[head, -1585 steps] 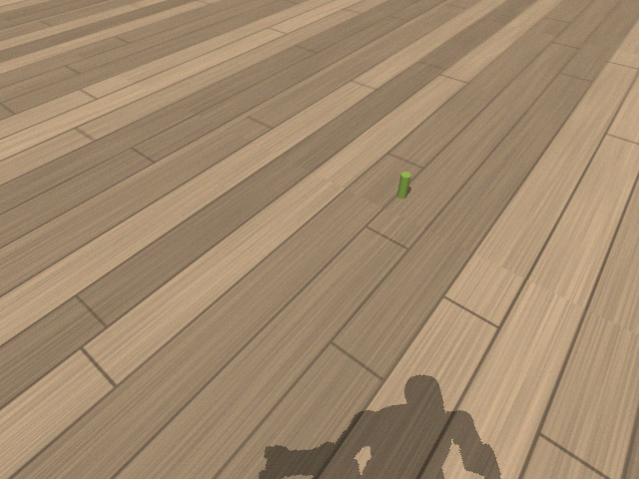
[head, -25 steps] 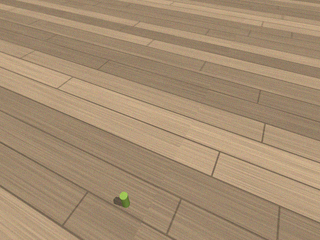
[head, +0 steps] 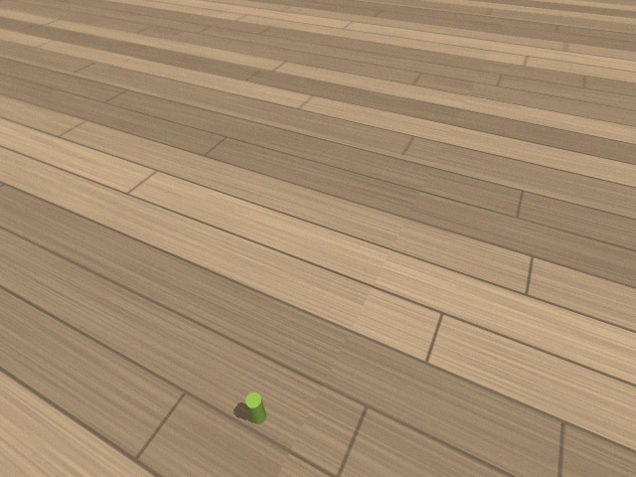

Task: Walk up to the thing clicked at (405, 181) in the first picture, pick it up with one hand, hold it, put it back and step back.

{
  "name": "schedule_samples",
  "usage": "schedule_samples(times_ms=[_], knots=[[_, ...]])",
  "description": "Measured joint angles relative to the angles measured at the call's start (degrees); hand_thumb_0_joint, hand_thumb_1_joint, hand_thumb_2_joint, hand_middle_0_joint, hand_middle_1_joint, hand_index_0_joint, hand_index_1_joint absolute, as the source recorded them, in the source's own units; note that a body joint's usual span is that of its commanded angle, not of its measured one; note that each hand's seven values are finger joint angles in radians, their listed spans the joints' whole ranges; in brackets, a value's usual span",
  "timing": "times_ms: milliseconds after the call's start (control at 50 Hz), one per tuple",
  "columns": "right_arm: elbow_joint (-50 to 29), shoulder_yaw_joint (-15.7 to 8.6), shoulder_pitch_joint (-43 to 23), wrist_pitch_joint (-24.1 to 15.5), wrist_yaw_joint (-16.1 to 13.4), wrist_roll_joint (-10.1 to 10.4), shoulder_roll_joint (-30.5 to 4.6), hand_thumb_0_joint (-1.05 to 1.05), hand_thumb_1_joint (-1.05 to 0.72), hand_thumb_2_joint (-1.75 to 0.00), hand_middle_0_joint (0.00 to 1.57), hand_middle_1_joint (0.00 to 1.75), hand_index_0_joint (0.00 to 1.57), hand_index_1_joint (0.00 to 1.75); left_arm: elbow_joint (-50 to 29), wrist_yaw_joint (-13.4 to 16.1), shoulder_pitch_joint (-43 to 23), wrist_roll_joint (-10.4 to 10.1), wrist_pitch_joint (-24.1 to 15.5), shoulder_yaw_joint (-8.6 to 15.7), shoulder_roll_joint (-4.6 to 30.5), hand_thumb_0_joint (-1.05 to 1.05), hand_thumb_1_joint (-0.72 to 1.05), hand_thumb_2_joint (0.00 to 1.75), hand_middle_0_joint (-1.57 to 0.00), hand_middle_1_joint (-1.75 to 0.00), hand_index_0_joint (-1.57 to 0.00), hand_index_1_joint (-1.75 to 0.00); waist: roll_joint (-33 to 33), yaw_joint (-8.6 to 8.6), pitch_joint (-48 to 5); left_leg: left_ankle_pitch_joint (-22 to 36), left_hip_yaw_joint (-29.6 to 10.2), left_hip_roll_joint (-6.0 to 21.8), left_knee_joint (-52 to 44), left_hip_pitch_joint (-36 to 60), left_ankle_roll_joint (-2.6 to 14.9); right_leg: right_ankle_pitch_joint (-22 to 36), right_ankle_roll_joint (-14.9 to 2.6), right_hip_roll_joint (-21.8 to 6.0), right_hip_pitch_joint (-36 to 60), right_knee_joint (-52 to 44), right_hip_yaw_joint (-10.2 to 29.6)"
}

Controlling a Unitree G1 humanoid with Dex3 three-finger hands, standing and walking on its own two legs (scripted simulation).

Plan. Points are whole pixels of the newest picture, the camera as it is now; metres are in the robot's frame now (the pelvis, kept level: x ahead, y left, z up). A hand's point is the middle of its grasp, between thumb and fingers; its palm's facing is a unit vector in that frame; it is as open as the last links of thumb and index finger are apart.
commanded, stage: stand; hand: left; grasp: from above
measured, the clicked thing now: (256, 408) +0.48 +0.22 -0.71
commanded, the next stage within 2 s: step back in 1.66 s
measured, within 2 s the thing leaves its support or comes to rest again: neither
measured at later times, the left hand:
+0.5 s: hand out of the picture +0.07 +0.23 -0.16, palm faces +0.02 -0.94 -0.33, open 7.4 cm
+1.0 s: hand out of the picture +0.09 +0.24 -0.15, palm faces +0.01 -0.94 -0.33, open 7.4 cm
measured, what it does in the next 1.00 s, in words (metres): stands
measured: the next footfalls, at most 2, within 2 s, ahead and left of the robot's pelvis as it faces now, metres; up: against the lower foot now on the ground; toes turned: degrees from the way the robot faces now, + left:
none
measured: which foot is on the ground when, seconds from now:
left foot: down 0.00-1.00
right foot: down 0.00-1.00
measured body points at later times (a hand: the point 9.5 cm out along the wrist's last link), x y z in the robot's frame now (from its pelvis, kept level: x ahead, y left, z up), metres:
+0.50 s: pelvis +0.01 -0.01 +0.00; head +0.01 -0.01 +0.45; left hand +0.07 +0.28 -0.13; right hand +0.06 -0.30 -0.14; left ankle +0.02 +0.12 -0.74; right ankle +0.01 -0.14 -0.74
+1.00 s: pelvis +0.01 -0.01 +0.01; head +0.02 -0.01 +0.45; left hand +0.09 +0.29 -0.13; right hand +0.08 -0.30 -0.13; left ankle +0.02 +0.12 -0.74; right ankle +0.01 -0.14 -0.74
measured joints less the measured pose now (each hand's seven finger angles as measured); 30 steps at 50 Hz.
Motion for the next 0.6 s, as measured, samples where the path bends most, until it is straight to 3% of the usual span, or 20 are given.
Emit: schedule_samples(times_ms=[600], knots=[[2.5,1.2,-1.0,-0.4,0.1,0.3,-1.4,0.01,-0.91,-0.9,0.2,0.3,0.21,0.3,2.4,-0.9,-3.8,-0.7,-0.4,-0.1,1.0,0.01,0.91,0.9,-0.21,-0.3,-0.2,-0.3,-0.3,-0.51,0.3,1.4,-0.1,0.9,-3.9,1.8,-0.74,1.5,-0.7,0.9,1.8,-3.9,-0.2]])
